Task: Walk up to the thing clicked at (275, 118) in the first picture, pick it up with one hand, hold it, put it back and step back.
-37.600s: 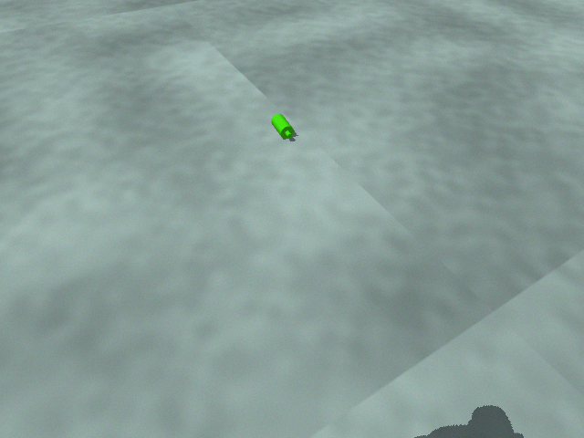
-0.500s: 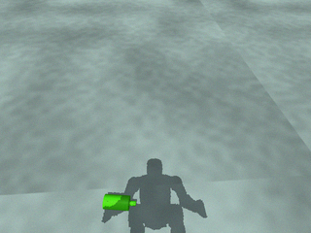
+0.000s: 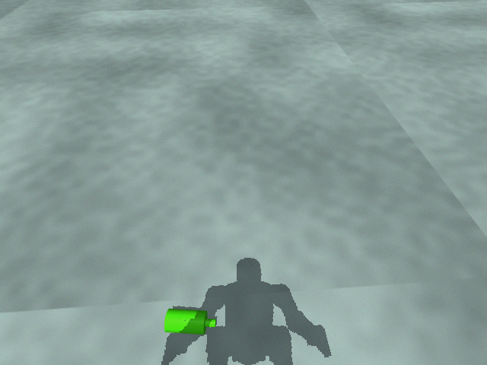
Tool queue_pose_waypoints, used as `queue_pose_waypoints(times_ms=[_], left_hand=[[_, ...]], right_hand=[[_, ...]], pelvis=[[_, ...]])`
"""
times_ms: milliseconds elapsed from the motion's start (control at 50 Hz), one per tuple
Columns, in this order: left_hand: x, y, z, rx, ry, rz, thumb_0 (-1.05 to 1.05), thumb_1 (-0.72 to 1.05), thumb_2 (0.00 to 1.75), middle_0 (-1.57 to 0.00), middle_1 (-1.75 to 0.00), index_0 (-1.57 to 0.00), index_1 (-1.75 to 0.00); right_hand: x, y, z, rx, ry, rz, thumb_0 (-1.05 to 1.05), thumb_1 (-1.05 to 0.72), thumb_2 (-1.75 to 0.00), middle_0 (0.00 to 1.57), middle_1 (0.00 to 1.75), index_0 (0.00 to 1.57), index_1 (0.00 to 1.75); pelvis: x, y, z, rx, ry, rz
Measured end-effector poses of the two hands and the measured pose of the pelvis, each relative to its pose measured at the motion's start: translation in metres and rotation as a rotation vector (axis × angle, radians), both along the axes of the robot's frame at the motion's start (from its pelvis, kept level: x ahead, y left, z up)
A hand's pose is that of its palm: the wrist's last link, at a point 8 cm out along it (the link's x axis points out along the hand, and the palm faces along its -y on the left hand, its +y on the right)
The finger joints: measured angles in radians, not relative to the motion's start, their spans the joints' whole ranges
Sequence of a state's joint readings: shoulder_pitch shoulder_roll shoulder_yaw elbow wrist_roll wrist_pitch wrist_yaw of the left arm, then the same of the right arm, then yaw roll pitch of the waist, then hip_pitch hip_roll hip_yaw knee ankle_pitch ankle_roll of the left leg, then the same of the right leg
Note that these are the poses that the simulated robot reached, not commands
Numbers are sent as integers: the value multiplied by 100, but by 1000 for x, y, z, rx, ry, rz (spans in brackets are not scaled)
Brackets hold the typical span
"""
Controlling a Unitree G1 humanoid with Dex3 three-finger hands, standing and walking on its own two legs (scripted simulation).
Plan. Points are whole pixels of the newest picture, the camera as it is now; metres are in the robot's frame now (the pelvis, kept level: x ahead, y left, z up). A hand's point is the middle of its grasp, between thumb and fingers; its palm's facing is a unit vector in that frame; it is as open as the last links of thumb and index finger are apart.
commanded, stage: stand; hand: left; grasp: from above
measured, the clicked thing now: (191, 321) +0.46 +0.22 -0.74
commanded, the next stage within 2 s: step back in 1.54 s
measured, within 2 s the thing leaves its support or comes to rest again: neither
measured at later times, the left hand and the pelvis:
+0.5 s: hand out of the picture +0.08 +0.22 -0.16, palm faces +0.01 -0.94 -0.33, open 7.4 cm; pelvis +0.01 -0.02 +0.00, yaw +0 degrees
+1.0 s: hand out of the picture +0.09 +0.22 -0.15, palm faces +0.00 -0.94 -0.34, open 7.4 cm; pelvis +0.02 -0.03 +0.00, yaw +0 degrees
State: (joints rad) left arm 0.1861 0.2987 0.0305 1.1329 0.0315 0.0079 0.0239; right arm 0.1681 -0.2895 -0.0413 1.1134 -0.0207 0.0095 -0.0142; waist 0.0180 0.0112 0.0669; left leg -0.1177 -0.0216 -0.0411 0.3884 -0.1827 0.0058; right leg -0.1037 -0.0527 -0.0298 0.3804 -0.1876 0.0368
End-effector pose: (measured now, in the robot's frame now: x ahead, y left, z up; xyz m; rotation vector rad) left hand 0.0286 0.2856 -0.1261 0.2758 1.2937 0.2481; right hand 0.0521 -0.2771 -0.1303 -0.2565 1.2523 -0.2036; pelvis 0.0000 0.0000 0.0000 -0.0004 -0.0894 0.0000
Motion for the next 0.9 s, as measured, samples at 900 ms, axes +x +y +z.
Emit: queue_pose_waypoints(times_ms=[900], left_hand=[[64,-21,11,0,-80,-45,0,90,90,-20,-30,-20,-30]], right_hand=[[34,-35,8,-21,-24,15,1,-90,-90,20,30,20,30]], pelvis=[[19,-24,4,1,27,-6]])
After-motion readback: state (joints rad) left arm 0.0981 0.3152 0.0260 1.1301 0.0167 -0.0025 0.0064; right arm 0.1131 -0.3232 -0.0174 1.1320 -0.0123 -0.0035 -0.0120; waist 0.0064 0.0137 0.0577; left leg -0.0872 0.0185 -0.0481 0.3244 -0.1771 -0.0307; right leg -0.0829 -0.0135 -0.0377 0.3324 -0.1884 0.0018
